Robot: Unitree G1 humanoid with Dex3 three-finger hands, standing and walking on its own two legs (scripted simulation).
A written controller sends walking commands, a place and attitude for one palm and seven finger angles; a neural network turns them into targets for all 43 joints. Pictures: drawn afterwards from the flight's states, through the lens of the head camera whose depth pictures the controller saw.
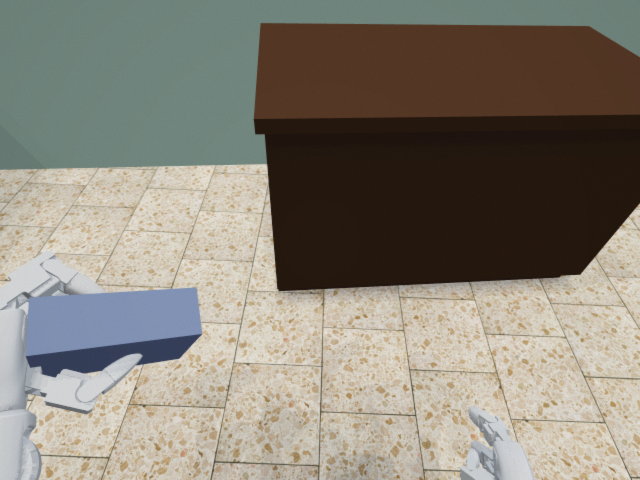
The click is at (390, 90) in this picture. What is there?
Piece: table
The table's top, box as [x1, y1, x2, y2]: [254, 23, 639, 133]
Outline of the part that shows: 260,24 254,109 255,133 639,128 639,57 589,26 305,23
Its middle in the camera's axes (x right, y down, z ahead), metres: +0.42 -0.52 +1.18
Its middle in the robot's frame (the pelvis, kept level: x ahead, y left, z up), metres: +1.25 -0.35 +0.00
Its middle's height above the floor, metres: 0.77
